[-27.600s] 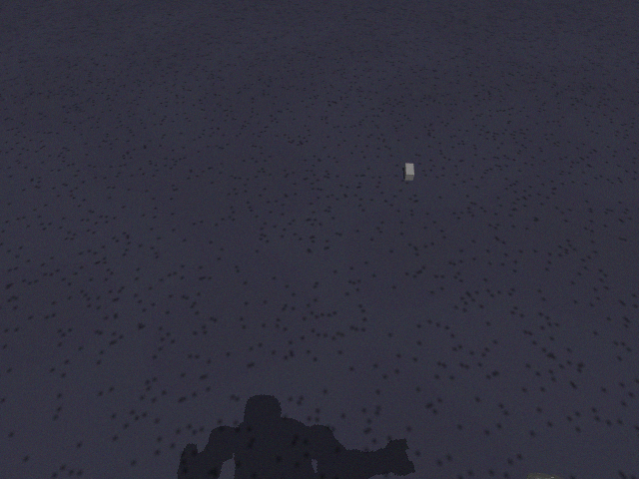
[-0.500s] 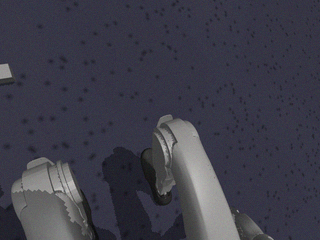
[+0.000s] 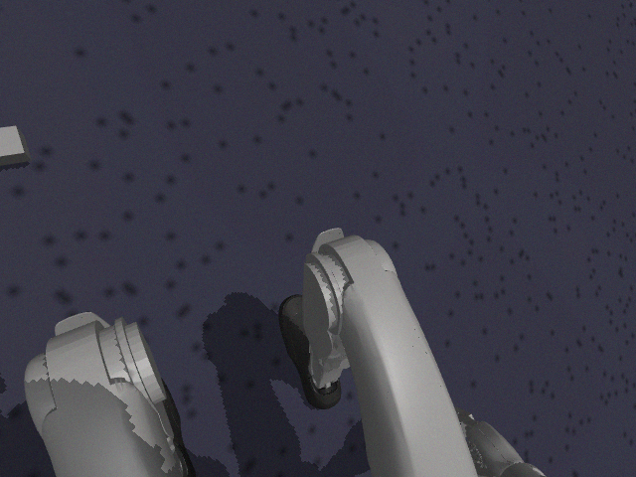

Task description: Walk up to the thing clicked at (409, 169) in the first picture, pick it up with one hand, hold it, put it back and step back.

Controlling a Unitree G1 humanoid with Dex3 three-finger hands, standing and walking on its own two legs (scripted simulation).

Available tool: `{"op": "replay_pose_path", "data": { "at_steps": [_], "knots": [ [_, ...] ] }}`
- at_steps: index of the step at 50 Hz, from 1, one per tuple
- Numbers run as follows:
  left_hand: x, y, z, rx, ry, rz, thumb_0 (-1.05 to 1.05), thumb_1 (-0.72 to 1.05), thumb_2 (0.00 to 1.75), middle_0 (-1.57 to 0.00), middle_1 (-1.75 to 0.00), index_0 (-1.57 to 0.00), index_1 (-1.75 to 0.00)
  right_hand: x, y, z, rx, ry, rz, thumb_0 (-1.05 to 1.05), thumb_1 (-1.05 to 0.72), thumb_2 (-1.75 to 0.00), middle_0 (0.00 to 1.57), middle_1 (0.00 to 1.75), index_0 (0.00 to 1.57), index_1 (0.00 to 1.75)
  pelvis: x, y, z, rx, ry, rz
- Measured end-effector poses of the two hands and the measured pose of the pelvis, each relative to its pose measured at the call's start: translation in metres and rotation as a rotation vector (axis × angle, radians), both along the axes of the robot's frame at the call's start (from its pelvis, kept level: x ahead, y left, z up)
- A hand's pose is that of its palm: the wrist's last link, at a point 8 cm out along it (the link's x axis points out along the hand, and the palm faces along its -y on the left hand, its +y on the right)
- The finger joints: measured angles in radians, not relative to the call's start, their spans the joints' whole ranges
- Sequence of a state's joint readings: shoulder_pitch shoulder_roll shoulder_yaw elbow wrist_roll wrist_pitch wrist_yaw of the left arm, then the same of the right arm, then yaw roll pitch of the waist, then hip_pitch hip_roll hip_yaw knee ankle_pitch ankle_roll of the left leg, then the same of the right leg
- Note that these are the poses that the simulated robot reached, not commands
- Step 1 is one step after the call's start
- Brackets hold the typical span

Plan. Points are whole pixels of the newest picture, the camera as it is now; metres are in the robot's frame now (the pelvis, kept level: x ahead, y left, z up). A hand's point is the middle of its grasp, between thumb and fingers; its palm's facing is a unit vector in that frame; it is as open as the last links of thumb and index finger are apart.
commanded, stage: rise first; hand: left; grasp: from above
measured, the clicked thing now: out of the picture +0.55 +0.28 -0.31
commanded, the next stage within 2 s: approach in 0.54 s
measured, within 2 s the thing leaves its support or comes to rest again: neither
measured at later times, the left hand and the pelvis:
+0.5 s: hand out of the picture +0.51 +0.31 -0.18, palm faces -0.44 -0.06 -0.89, open 9.9 cm; pelvis +0.00 +0.00 +0.00, yaw +0 degrees
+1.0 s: hand out of the picture +0.54 +0.27 -0.17, palm faces -0.39 -0.05 -0.92, open 10.3 cm; pelvis +0.00 +0.00 +0.00, yaw +0 degrees
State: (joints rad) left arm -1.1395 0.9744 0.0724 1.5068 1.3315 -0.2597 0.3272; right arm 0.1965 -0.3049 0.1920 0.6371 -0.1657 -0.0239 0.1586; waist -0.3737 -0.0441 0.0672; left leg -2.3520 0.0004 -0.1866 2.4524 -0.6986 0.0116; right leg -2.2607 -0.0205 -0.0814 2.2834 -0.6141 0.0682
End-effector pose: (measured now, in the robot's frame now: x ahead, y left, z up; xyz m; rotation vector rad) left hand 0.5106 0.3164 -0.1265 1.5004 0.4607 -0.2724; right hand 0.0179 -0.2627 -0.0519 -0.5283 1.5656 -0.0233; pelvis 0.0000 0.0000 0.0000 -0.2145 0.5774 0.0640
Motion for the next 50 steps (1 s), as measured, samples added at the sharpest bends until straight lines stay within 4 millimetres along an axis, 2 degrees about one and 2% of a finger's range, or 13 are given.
{"op": "replay_pose_path", "data": {
  "at_steps": [24,38,43,50],
  "knots": [
    [0.000,-0.002,0.004,-0.001,-0.007,-0.011,0.00,0.12,0.46,-0.59,-0.55,-0.62,-0.51,0.001,-0.001,-0.001,-0.001,-0.009,0.005,0.00,-0.91,-0.90,0.21,0.30,0.20,0.30,-0.001,-0.001,-0.001,0.002,0.000,0.000],
    [-0.001,-0.002,0.004,-0.001,0.001,-0.016,0.00,0.12,0.45,-0.59,-0.55,-0.63,-0.50,-0.002,-0.001,0.000,-0.002,-0.004,0.004,0.00,-0.90,-0.90,0.21,0.30,0.20,0.30,-0.002,0.000,-0.001,-0.001,-0.005,0.001],
    [0.006,-0.012,0.007,-0.009,-0.016,-0.045,0.00,0.10,0.47,-0.56,-0.58,-0.60,-0.53,-0.003,-0.001,0.002,-0.009,0.000,0.008,0.00,-0.90,-0.89,0.21,0.30,0.20,0.30,-0.003,0.000,-0.001,0.002,-0.003,0.003],
    [0.032,-0.042,0.017,-0.019,-0.070,-0.072,0.00,0.07,0.50,-0.52,-0.61,-0.57,-0.56,-0.007,0.000,0.006,-0.032,-0.019,-0.009,0.00,-0.90,-0.89,0.21,0.30,0.20,0.30,-0.002,0.000,-0.001,0.001,0.009,0.002]
  ]
}}
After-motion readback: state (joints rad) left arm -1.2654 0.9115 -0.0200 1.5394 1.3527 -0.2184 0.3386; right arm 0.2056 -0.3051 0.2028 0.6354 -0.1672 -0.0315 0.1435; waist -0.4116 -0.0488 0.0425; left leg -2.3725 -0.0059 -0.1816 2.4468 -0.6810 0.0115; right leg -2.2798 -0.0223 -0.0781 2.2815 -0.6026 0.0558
